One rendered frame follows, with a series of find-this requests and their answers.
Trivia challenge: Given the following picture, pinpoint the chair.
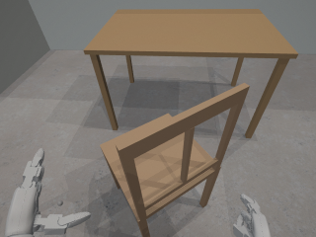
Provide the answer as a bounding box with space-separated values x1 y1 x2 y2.
100 83 250 237

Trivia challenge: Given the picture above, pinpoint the robot left hand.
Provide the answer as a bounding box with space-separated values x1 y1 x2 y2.
4 148 91 237

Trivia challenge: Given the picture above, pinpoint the table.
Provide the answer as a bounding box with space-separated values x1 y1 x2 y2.
83 9 298 138

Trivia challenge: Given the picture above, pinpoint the robot right hand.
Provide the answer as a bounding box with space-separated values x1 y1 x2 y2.
233 194 273 237

